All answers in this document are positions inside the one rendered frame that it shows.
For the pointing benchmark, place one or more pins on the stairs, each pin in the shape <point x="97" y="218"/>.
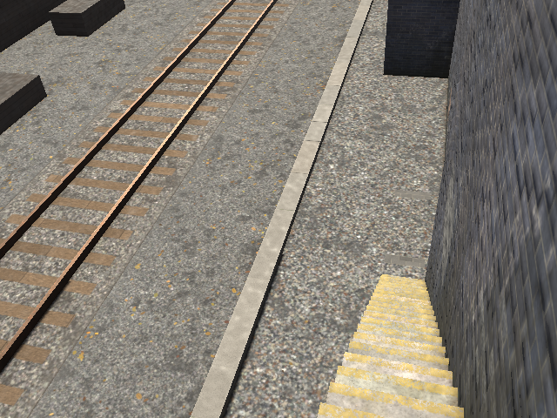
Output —
<point x="395" y="366"/>

